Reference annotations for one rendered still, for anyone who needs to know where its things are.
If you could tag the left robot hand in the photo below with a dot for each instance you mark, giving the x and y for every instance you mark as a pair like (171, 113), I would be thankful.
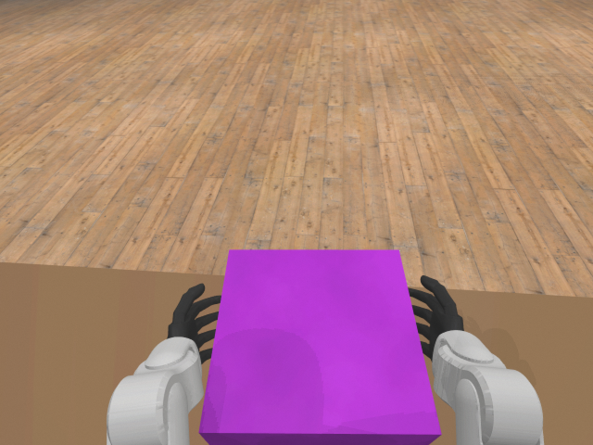
(184, 321)

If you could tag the left robot forearm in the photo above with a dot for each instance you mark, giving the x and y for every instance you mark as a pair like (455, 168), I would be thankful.
(151, 406)

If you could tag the carton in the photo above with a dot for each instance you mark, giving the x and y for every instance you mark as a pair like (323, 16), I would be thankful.
(317, 347)

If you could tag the right robot hand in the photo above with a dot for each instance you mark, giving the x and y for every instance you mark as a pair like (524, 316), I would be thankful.
(443, 317)

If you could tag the right robot forearm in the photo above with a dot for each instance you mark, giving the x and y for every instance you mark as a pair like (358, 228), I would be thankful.
(493, 405)

